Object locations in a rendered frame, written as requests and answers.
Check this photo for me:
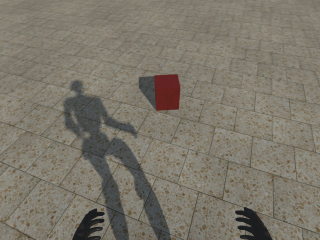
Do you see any robot left hand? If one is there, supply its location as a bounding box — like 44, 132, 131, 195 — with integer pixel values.
72, 208, 105, 240

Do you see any robot right hand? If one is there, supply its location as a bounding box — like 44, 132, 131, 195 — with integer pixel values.
235, 207, 273, 240

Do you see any carton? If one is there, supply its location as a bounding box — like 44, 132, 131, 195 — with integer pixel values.
154, 74, 181, 111

